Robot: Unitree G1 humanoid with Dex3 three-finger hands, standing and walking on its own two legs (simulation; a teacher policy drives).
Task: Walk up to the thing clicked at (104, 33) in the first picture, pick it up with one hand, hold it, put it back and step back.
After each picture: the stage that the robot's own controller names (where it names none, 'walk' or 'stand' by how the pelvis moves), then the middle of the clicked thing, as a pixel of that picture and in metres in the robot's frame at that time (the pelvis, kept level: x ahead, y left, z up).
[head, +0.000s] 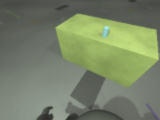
stand; (105, 32) +1.01 -0.13 -0.03
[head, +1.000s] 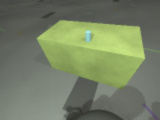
walk; (88, 36) +0.90 +0.11 -0.01
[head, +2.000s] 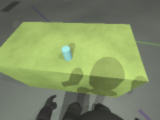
stand; (67, 53) +0.49 +0.22 -0.01
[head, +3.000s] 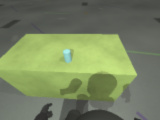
stand; (67, 56) +0.55 +0.25 -0.01
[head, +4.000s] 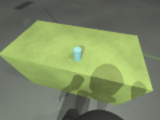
walk; (77, 54) +0.52 +0.16 -0.02
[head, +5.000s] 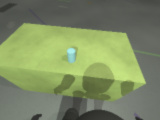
stand; (71, 55) +0.50 +0.19 -0.02
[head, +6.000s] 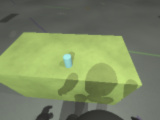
stand; (68, 61) +0.48 +0.22 -0.04
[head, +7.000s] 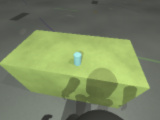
stand; (77, 59) +0.53 +0.14 -0.03
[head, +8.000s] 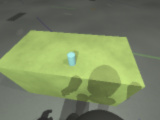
stand; (71, 59) +0.51 +0.19 -0.04
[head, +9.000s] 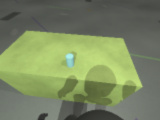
stand; (70, 60) +0.49 +0.21 -0.04
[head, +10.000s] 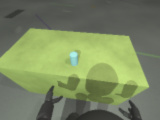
rise first; (74, 59) +0.49 +0.18 -0.03
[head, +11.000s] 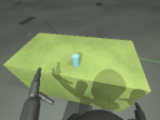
go down; (75, 60) +0.51 +0.19 -0.03
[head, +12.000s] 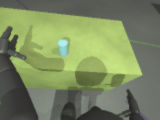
go down; (63, 48) +0.51 +0.18 +0.02
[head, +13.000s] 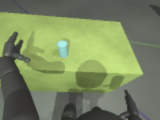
approach; (63, 49) +0.51 +0.18 +0.03
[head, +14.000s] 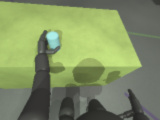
close; (54, 42) +0.51 +0.22 +0.06
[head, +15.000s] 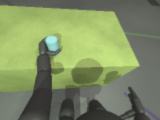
lift; (53, 46) +0.50 +0.20 +0.06
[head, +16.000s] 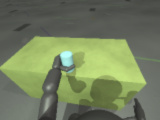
lift; (67, 62) +0.33 +0.16 +0.17
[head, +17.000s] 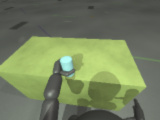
hold; (67, 66) +0.32 +0.16 +0.14
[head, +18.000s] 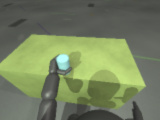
hold; (64, 65) +0.32 +0.19 +0.15
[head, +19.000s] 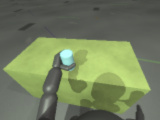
hold; (68, 60) +0.32 +0.17 +0.19
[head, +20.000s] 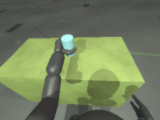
crouch; (68, 46) +0.41 +0.15 +0.23
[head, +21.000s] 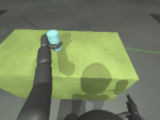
lower; (54, 41) +0.48 +0.23 +0.18
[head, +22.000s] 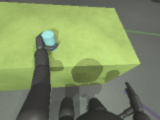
lower; (50, 41) +0.52 +0.21 +0.07
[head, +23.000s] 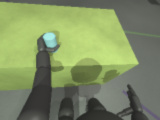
lower; (51, 43) +0.51 +0.20 +0.06
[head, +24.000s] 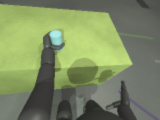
lower; (57, 41) +0.53 +0.16 +0.07
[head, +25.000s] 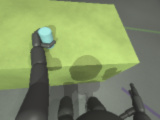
lower; (47, 38) +0.53 +0.23 +0.06
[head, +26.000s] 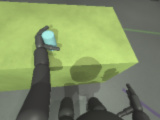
open; (50, 41) +0.52 +0.21 +0.06
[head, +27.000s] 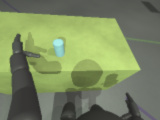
sink last; (59, 48) +0.51 +0.19 +0.04
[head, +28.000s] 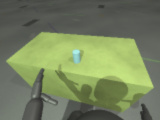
sink last; (76, 56) +0.54 +0.20 +0.01
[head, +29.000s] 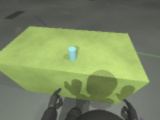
stand; (72, 54) +0.53 +0.18 +0.02
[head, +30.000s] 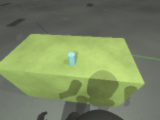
stand; (72, 59) +0.52 +0.20 -0.02
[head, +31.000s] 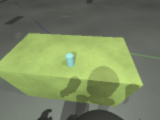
stand; (70, 60) +0.51 +0.21 -0.04
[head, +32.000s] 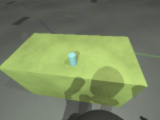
stand; (72, 59) +0.51 +0.21 -0.03
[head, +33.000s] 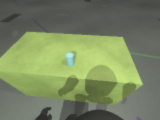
stand; (70, 59) +0.51 +0.20 -0.04
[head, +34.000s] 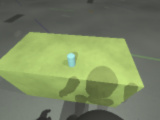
stand; (71, 60) +0.50 +0.19 -0.04
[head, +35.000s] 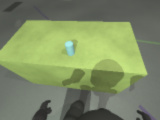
walk; (70, 48) +0.54 +0.22 -0.02
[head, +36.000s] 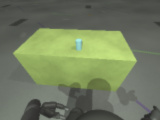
walk; (78, 44) +0.76 +0.19 -0.01
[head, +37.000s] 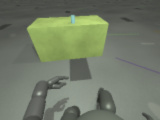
walk; (72, 19) +1.46 +0.25 +0.15
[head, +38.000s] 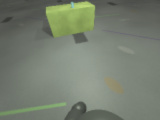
walk; (72, 5) +2.48 +0.81 -0.02
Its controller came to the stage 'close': yes
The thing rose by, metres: 0.27
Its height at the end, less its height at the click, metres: +0.00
